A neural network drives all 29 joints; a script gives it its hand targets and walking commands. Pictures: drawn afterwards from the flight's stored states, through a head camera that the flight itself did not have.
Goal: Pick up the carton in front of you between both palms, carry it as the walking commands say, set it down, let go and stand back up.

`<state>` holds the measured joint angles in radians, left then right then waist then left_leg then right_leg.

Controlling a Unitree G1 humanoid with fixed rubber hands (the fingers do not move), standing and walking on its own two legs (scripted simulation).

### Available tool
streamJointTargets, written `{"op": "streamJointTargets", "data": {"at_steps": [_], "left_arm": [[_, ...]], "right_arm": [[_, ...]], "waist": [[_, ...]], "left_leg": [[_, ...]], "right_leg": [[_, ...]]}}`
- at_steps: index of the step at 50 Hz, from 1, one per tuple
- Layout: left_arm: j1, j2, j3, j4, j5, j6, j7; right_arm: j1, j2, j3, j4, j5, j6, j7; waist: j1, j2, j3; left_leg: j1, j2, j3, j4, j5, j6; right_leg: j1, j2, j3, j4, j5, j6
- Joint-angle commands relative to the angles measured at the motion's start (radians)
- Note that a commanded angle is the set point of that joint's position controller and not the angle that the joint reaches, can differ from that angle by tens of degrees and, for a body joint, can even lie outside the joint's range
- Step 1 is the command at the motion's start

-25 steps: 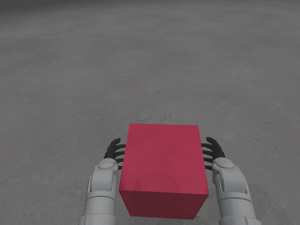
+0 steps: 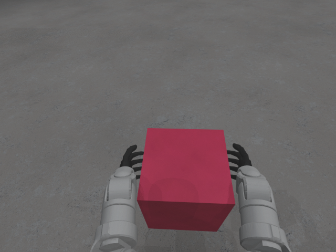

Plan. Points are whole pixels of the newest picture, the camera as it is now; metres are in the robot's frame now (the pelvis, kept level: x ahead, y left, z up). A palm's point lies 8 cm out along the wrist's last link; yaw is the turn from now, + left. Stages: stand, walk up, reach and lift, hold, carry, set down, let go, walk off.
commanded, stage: set down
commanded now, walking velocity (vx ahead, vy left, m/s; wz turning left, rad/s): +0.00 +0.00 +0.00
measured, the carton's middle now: (183, 182) +0.34 -0.01 -0.06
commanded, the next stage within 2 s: none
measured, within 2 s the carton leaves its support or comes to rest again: neither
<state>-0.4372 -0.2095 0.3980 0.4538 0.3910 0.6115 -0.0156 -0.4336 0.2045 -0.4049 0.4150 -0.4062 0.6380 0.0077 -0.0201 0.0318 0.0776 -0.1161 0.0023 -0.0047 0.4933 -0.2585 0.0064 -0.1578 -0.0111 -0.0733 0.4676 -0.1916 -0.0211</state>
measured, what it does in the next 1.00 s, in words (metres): lowers itself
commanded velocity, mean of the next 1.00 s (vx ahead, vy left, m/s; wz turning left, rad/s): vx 0.00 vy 0.00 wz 0.00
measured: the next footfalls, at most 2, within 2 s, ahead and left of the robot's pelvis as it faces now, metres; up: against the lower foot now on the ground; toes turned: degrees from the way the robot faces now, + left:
none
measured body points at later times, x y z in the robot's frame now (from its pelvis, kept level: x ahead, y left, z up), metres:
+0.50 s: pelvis -0.04 +0.01 -0.10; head +0.19 +0.01 +0.29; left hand +0.39 +0.14 -0.17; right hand +0.37 -0.16 -0.17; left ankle +0.02 +0.12 -0.74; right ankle +0.05 -0.12 -0.74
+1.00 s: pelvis -0.06 +0.01 -0.22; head +0.23 +0.01 +0.13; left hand +0.46 +0.12 -0.32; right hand +0.40 -0.17 -0.32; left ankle +0.01 +0.12 -0.74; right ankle +0.05 -0.12 -0.74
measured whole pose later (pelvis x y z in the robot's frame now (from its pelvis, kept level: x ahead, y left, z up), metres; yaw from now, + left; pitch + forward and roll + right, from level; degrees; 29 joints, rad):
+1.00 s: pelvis -0.06 +0.01 -0.22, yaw +0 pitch +46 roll -1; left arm -1.04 0.03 0.38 0.71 0.26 0.31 0.00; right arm -0.90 0.16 -0.57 0.46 -0.26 0.32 -0.12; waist -0.06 0.04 -0.14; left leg -1.86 -0.03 -0.02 1.57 -0.51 0.01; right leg -1.89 -0.01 -0.01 1.51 -0.42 0.01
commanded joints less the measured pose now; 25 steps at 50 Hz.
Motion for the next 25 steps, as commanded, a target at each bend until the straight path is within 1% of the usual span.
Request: {"op": "streamJointTargets", "data": {"at_steps": [1,3,5,6,8,11,15,18,19,20,21,22,23,25], "left_arm": [[-0.568,-0.794,-0.316,0.119,-0.127,-0.096,-0.207],[-0.566,-0.721,-0.247,0.152,-0.072,-0.144,-0.189],[-0.553,-0.653,-0.207,0.17,-0.041,-0.196,-0.174],[-0.545,-0.63,-0.2,0.174,-0.035,-0.224,-0.17],[-0.532,-0.617,-0.213,0.179,-0.04,-0.285,-0.168],[-0.544,-0.654,-0.292,0.174,-0.076,-0.38,-0.169],[-0.646,-0.732,-0.469,0.137,-0.157,-0.475,-0.166],[-0.715,-0.757,-0.591,0.068,-0.224,-0.504,-0.153],[-0.73,-0.757,-0.616,0.048,-0.239,-0.504,-0.147],[-0.739,-0.756,-0.635,0.035,-0.25,-0.498,-0.143],[-0.748,-0.756,-0.642,0.029,-0.255,-0.488,-0.141],[-0.753,-0.757,-0.644,0.038,-0.257,-0.472,-0.143],[-0.77,-0.767,-0.646,0.046,-0.26,-0.454,-0.151],[-0.807,-0.785,-0.628,0.08,-0.254,-0.413,-0.175]], "right_arm": [[-0.557,0.761,0.323,0.124,0.146,-0.098,0.228],[-0.551,0.699,0.247,0.164,0.094,-0.145,0.212],[-0.534,0.646,0.198,0.193,0.063,-0.198,0.198],[-0.528,0.63,0.191,0.198,0.059,-0.226,0.194],[-0.528,0.628,0.209,0.198,0.067,-0.286,0.191],[-0.552,0.672,0.288,0.189,0.108,-0.38,0.196],[-0.628,0.747,0.441,0.159,0.178,-0.476,0.199],[-0.702,0.766,0.557,0.076,0.239,-0.506,0.194],[-0.723,0.769,0.587,0.056,0.255,-0.506,0.193],[-0.731,0.766,0.6,0.039,0.264,-0.5,0.192],[-0.742,0.767,0.608,0.035,0.268,-0.491,0.194],[-0.743,0.771,0.608,0.037,0.269,-0.476,0.198],[-0.744,0.781,0.597,0.05,0.265,-0.458,0.203],[-0.753,0.815,0.553,0.098,0.247,-0.417,0.215]], "waist": [[-0.014,-0.022,-0.158],[-0.015,-0.031,-0.166],[-0.013,-0.035,-0.199],[-0.011,-0.035,-0.222],[-0.004,-0.031,-0.287],[0.002,-0.017,-0.43],[-0.023,-0.012,-0.728],[-0.034,-0.021,-1.011],[-0.03,-0.024,-1.085],[-0.038,-0.027,-1.133],[-0.033,-0.024,-1.164],[-0.041,-0.031,-1.156],[-0.047,-0.014,-1.142],[-0.059,0.0,-1.07]], "left_leg": [[-0.252,-0.077,-0.09,-0.063,-0.063,0.041],[-0.297,-0.088,-0.082,-0.018,-0.034,0.038],[-0.35,-0.099,-0.07,0.028,0.01,0.033],[-0.376,-0.104,-0.064,0.052,0.033,0.031],[-0.426,-0.112,-0.057,0.097,0.083,0.027],[-0.488,-0.125,-0.058,0.178,0.174,0.016],[-0.552,-0.138,-0.065,0.317,0.3,0.0],[-0.549,-0.138,-0.068,0.422,0.412,-0.009],[-0.557,-0.138,-0.068,0.454,0.431,-0.012],[-0.558,-0.137,-0.069,0.478,0.444,-0.015],[-0.58,-0.139,-0.067,0.5,0.419,-0.018],[-0.6,-0.139,-0.069,0.516,0.392,-0.017],[-0.645,-0.143,-0.063,0.522,0.329,-0.02],[-0.767,-0.15,-0.052,0.537,0.174,-0.019]], "right_leg": [[0.077,0.078,0.139,0.008,-0.029,-0.011],[-0.008,0.087,0.134,0.055,0.0,-0.012],[-0.076,0.094,0.131,0.101,0.048,-0.01],[-0.101,0.097,0.129,0.124,0.076,-0.007],[-0.145,0.104,0.127,0.173,0.137,-0.002],[-0.209,0.114,0.126,0.255,0.234,0.001],[-0.286,0.129,0.118,0.393,0.36,0.008],[-0.36,0.143,0.105,0.495,0.433,0.027],[-0.39,0.146,0.103,0.523,0.439,0.032],[-0.44,0.151,0.094,0.545,0.428,0.039],[-0.48,0.153,0.091,0.564,0.395,0.039],[-0.544,0.156,0.084,0.576,0.36,0.044],[-0.585,0.158,0.078,0.588,0.305,0.041],[-0.664,0.157,0.072,0.609,0.189,0.033]]}}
